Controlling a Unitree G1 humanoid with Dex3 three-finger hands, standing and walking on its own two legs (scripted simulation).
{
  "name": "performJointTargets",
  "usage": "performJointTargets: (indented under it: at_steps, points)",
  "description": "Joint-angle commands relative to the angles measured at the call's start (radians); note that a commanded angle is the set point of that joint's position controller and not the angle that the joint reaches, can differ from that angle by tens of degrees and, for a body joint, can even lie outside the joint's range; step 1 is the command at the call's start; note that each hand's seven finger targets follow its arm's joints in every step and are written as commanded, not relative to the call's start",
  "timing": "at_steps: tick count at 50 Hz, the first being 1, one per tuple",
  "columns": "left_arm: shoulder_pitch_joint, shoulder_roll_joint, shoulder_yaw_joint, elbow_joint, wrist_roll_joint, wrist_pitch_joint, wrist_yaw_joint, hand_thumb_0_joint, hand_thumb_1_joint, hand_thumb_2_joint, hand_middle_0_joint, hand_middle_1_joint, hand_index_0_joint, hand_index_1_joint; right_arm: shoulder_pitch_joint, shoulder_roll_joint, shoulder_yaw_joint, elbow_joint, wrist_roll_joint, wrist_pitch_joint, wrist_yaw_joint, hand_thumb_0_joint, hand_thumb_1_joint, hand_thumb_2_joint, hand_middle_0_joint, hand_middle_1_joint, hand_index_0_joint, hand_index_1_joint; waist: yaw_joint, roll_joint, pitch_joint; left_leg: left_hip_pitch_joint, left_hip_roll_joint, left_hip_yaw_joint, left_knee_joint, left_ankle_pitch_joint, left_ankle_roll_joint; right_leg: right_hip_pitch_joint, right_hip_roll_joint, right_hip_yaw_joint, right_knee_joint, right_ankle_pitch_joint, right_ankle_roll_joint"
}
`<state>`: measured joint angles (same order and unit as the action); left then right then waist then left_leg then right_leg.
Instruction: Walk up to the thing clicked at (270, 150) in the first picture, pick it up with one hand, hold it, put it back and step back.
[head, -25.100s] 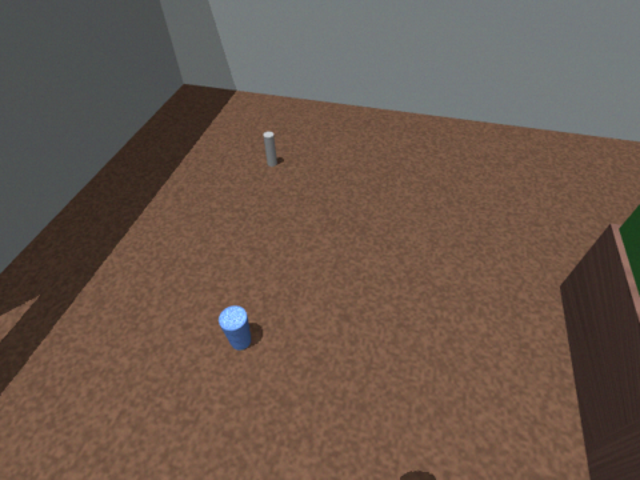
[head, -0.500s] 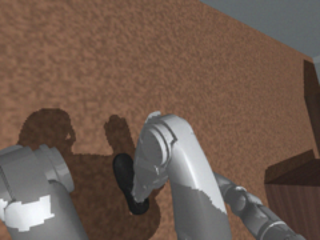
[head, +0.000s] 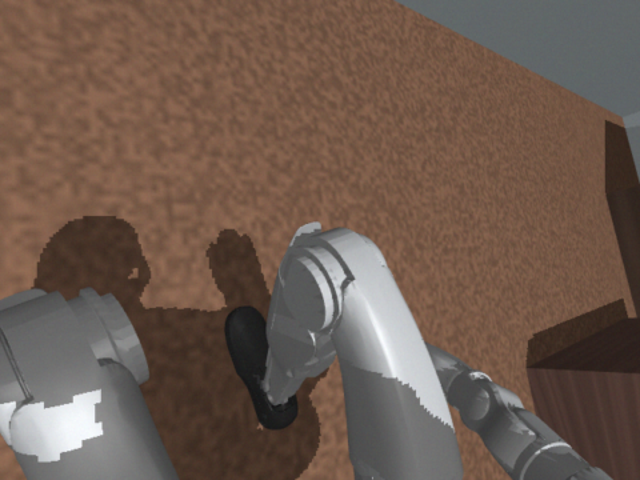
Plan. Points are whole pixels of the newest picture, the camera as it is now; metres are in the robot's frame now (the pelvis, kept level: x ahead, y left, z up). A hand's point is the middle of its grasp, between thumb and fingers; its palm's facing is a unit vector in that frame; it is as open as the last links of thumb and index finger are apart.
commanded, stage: withdraw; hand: left
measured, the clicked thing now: out of the picture +0.43 +0.33 -0.20
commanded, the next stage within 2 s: rise in 0.28 s
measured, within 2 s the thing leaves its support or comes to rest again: neither
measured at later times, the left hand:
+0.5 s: hand out of the picture +0.37 +0.41 -0.08, palm faces +0.48 -0.87 -0.13, open 17.5 cm
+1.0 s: hand out of the picture +0.27 +0.38 +0.08, palm faces +0.36 -0.78 -0.51, open 17.4 cm
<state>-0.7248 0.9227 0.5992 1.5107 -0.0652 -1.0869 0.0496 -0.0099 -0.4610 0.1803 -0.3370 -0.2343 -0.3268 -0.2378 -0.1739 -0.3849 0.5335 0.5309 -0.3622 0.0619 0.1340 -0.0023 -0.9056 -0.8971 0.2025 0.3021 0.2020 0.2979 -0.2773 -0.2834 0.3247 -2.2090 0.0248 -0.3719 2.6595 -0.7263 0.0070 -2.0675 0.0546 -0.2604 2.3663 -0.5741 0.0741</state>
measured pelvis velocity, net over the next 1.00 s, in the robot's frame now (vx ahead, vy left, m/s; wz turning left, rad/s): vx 0.03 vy -0.02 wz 0.21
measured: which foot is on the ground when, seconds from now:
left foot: down 0.00-1.00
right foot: down 0.00-1.00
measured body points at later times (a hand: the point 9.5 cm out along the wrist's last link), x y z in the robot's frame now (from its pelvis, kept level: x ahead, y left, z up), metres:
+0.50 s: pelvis +0.00 +0.00 +0.03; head +0.19 +0.17 +0.40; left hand +0.34 +0.46 -0.07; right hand +0.21 -0.24 -0.03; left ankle +0.08 +0.12 -0.25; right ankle +0.15 -0.12 -0.25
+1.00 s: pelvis +0.03 -0.02 +0.17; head +0.21 +0.06 +0.57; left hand +0.25 +0.41 +0.12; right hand +0.24 -0.23 +0.04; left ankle +0.08 +0.12 -0.25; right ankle +0.15 -0.12 -0.25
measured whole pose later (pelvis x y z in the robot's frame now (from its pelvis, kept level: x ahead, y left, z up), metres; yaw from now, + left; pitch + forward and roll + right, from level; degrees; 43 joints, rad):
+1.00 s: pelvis +0.03 -0.02 +0.17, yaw +12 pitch +33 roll -5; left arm -0.15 0.52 0.37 0.46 0.05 -0.08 0.03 -0.01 -0.54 0.05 -0.07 -0.05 -0.06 -0.05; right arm 0.09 -0.26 0.01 0.55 0.05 0.14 0.00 0.01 -0.90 -0.90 0.20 0.30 0.20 0.30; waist -0.04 0.00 -0.14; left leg -1.92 0.04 -0.07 2.02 -0.67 0.00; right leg -1.90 -0.02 -0.05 1.95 -0.63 0.02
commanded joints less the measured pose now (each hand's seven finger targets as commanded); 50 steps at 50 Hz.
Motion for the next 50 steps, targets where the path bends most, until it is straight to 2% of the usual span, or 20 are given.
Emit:
performJointTargets:
  at_steps: [1, 5, 9, 14, 15, 16, 17, 18, 20, 21, 23, 28, 30, 31, 33, 39, 43, 44, 45, 50]
  points:
    - [-0.172, 0.27, 0.058, -0.192, -0.009, -0.071, -0.018, 0.0, -0.611, 0.08, -0.12, -0.086, -0.114, -0.095, 0.046, -0.371, -0.128, -0.002, 0.003, 0.017, -0.023, 0.0, -0.912, -0.901, 0.201, 0.3, 0.2, 0.3, -0.08, 0.61, -0.587, 0.39, 0.066, 0.08, -0.365, 0.157, -0.033, 0.297, 0.032, -0.093, -0.134, 0.141, -0.074]
    - [-0.148, 0.322, 0.118, -0.3, -0.02, -0.037, -0.047, 0.0, -0.611, 0.078, -0.095, -0.077, -0.091, -0.085, 0.069, -0.371, -0.152, 0.002, 0.013, 0.019, -0.029, 0.0, -0.915, -0.903, 0.201, 0.3, 0.2, 0.3, -0.037, 0.674, -0.676, 0.441, 0.065, 0.1, -0.372, 0.213, -0.041, 0.323, 0.032, -0.077, -0.129, 0.175, -0.077]
    - [-0.081, 0.298, 0.127, -0.424, -0.035, 0.038, -0.115, 0.0, -0.611, 0.059, -0.093, -0.069, -0.088, -0.076, 0.097, -0.361, -0.205, -0.011, 0.044, 0.022, -0.036, 0.0, -0.922, -0.904, 0.201, 0.3, 0.2, 0.3, 0.013, 0.73, -0.743, 0.459, 0.061, 0.119, -0.417, 0.223, -0.046, 0.305, 0.025, -0.06, -0.131, 0.17, -0.087]
    - [-0.025, 0.083, 0.004, -0.543, -0.096, 0.174, -0.222, 0.0, -0.611, 0.021, -0.09, -0.068, -0.097, -0.064, 0.157, -0.333, -0.286, 0.003, 0.117, 0.009, -0.047, 0.0, -0.921, -0.9, 0.201, 0.3, 0.201, 0.3, 0.025, 0.698, -0.752, 0.439, 0.049, 0.133, -0.458, 0.186, -0.041, 0.203, 0.012, -0.04, -0.149, 0.149, -0.095]
    - [-0.055, 0.08, 0.009, -0.567, -0.112, 0.196, -0.232, 0.0, -0.611, 0.027, -0.086, -0.068, -0.098, -0.06, 0.171, -0.328, -0.296, 0.008, 0.132, 0.005, -0.049, 0.0, -0.915, -0.898, 0.201, 0.3, 0.201, 0.3, 0.019, 0.676, -0.739, 0.413, 0.046, 0.135, -0.461, 0.158, -0.035, 0.18, 0.009, -0.036, -0.154, 0.128, -0.096]
    - [-0.053, 0.032, -0.026, -0.532, -0.125, 0.222, -0.247, 0.0, -0.611, 0.037, -0.08, -0.088, -0.101, -0.071, 0.189, -0.309, -0.295, 0.027, 0.148, 0.005, -0.051, 0.0, -0.909, -0.895, 0.201, 0.3, 0.201, 0.3, 0.012, 0.633, -0.698, 0.359, 0.041, 0.134, -0.469, 0.096, -0.025, 0.166, 0.006, -0.034, -0.167, 0.087, -0.094]
    - [-0.083, 0.072, 0.006, -0.598, -0.134, 0.233, -0.251, 0.0, -0.611, 0.039, -0.079, -0.093, -0.106, -0.072, 0.192, -0.307, -0.312, 0.026, 0.16, -0.003, -0.053, 0.0, -0.902, -0.893, 0.201, 0.3, 0.201, 0.3, 0.035, 0.622, -0.702, 0.342, 0.039, 0.142, -0.467, 0.07, -0.018, 0.152, 0.004, -0.025, -0.172, 0.073, -0.096]
    - [-0.093, 0.067, -0.003, -0.57, -0.129, 0.252, -0.255, 0.0, -0.611, 0.043, -0.076, -0.1, -0.107, -0.075, 0.203, -0.298, -0.318, 0.032, 0.169, -0.006, -0.054, 0.0, -0.893, -0.89, 0.201, 0.3, 0.201, 0.3, 0.032, 0.591, -0.698, 0.322, 0.036, 0.149, -0.46, 0.046, -0.011, 0.149, 0.005, -0.017, -0.182, 0.057, -0.095]
    - [-0.102, -0.012, -0.053, -0.513, -0.119, 0.269, -0.263, 0.0, -0.531, 0.056, -0.058, -0.043, -0.052, -0.045, 0.201, -0.285, -0.329, 0.037, 0.178, -0.013, -0.051, 0.0, -0.844, -0.893, 0.2, 0.303, 0.2, 0.303, 0.014, 0.548, -0.647, 0.289, 0.032, 0.144, -0.468, 0.003, -0.007, 0.104, -0.002, -0.013, -0.178, 0.022, -0.097]
    - [-0.084, 0.209, 0.003, -0.511, 0.034, 0.327, -0.22, 0.0, -0.521, 0.046, -0.073, -0.088, -0.084, -0.073, 0.226, -0.267, -0.39, 0.069, 0.213, -0.004, -0.057, 0.0, -0.924, -0.914, 0.201, 0.303, 0.201, 0.303, 0.104, 0.635, -0.754, 0.416, 0.032, 0.174, -0.532, 0.031, -0.011, 0.11, -0.01, 0.01, -0.211, 0.012, -0.103]
    - [-0.148, 0.162, -0.015, -0.578, 0.036, 0.379, -0.197, 0.0, -0.514, 0.043, -0.072, -0.079, -0.082, -0.065, 0.243, -0.262, -0.407, 0.027, 0.233, 0.01, -0.058, 0.0, -0.918, -0.912, 0.2, 0.303, 0.201, 0.303, 0.095, 0.693, -0.841, 0.47, 0.04, 0.168, -0.581, 0.028, -0.018, 0.105, -0.014, 0.019, -0.207, 0.011, -0.104]
    - [-0.118, 0.281, 0.05, -0.704, 0.116, 0.521, -0.142, 0.0, -0.524, 0.023, -0.084, -0.1, -0.107, -0.071, 0.3, -0.216, -0.455, 0.037, 0.272, 0.037, -0.062, 0.0, -1.003, -0.932, 0.201, 0.304, 0.201, 0.304, 0.156, 0.731, -0.952, 0.534, 0.024, 0.221, -0.607, 0.149, -0.016, 0.124, -0.022, 0.068, -0.231, 0.057, -0.116]
    - [-0.086, 0.219, 0.026, -0.702, 0.134, 0.579, -0.128, 0.0, -0.444, 0.117, -0.063, -0.071, -0.064, -0.071, 0.319, -0.194, -0.476, 0.036, 0.286, 0.048, -0.065, 0.0, -0.897, -0.903, 0.201, 0.301, 0.201, 0.301, 0.159, 0.715, -0.958, 0.54, 0.017, 0.235, -0.634, 0.158, -0.014, 0.118, -0.028, 0.083, -0.244, 0.058, -0.119]
    - [-0.02, 0.225, 0.045, -0.689, 0.142, 0.608, -0.118, 0.0, -0.477, 0.097, -0.06, -0.065, -0.06, -0.065, 0.314, -0.192, -0.488, 0.031, 0.296, 0.049, -0.068, 0.0, -0.897, -0.903, 0.201, 0.302, 0.201, 0.302, 0.189, 0.706, -0.946, 0.534, 0.015, 0.237, -0.657, 0.145, -0.012, 0.107, -0.03, 0.087, -0.252, 0.044, -0.121]
    - [0.052, 0.174, 0.029, -0.691, 0.149, 0.664, -0.108, 0.0, -0.527, 0.068, -0.054, -0.057, -0.055, -0.056, 0.327, -0.177, -0.514, 0.019, 0.313, 0.059, -0.072, 0.0, -0.897, -0.903, 0.201, 0.302, 0.201, 0.302, 0.196, 0.646, -0.963, 0.516, 0.007, 0.252, -0.678, 0.12, -0.003, 0.133, -0.031, 0.101, -0.293, 0.024, -0.119]
    - [0.194, -0.018, -0.089, -0.859, 0.14, 0.815, -0.077, 0.0, -0.569, 0.043, -0.05, -0.049, -0.05, -0.049, 0.339, -0.149, -0.586, -0.034, 0.362, 0.059, -0.083, 0.0, -0.897, -0.903, 0.201, 0.302, 0.201, 0.302, 0.198, 0.479, -1.031, 0.566, -0.004, 0.269, -0.788, 0.056, 0.016, 0.233, -0.036, 0.137, -0.449, -0.026, -0.11]
    - [0.31, -0.02, -0.104, -1.142, 0.119, 0.896, -0.037, 0.0, -0.559, 0.049, -0.051, -0.051, -0.051, -0.051, 0.341, -0.127, -0.608, -0.073, 0.393, 0.055, -0.112, 0.0, -0.897, -0.903, 0.201, 0.302, 0.201, 0.302, 0.251, 0.441, -1.118, 0.664, -0.006, 0.281, -0.895, 0.037, 0.02, 0.382, -0.038, 0.17, -0.569, -0.047, -0.105]
    - [0.351, -0.025, -0.107, -1.195, 0.115, 0.916, -0.023, 0.0, -0.542, 0.059, -0.053, -0.054, -0.053, -0.054, 0.337, -0.116, -0.61, -0.086, 0.401, 0.055, -0.12, 0.0, -0.897, -0.903, 0.201, 0.302, 0.201, 0.302, 0.25, 0.429, -1.12, 0.676, -0.007, 0.287, -0.923, 0.026, 0.022, 0.426, -0.039, 0.177, -0.6, -0.059, -0.102]
    - [0.425, -0.022, -0.084, -1.236, 0.112, 0.938, -0.01, 0.0, -0.561, 0.048, -0.051, -0.051, -0.051, -0.051, 0.35, -0.113, -0.617, -0.089, 0.408, 0.054, -0.128, 0.0, -0.897, -0.903, 0.201, 0.302, 0.201, 0.302, 0.262, 0.43, -1.135, 0.721, -0.006, 0.291, -0.948, 0.055, 0.021, 0.461, -0.042, 0.185, -0.625, -0.036, -0.103]
    - [0.51, -0.08, -0.102, -1.318, 0.097, 1.006, 0.044, 0.0, -0.534, 0.064, -0.053, -0.055, -0.054, -0.055, 0.341, -0.051, -0.606, -0.095, 0.415, 0.036, -0.179, 0.0, -0.897, -0.903, 0.201, 0.301, 0.201, 0.301, 0.251, 0.382, -1.079, 0.782, -0.015, 0.347, -1.025, 0.15, 0.031, 0.687, -0.045, 0.232, -0.788, 0.035, -0.095]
